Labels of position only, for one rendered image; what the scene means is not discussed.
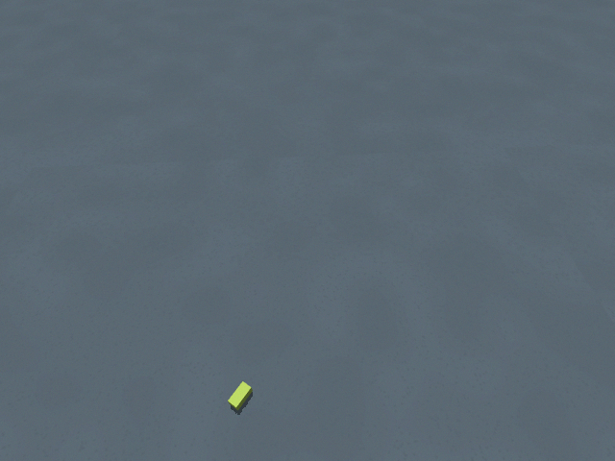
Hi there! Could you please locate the small box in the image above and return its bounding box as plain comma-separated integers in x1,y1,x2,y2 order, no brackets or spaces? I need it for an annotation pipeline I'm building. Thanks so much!
228,381,253,410

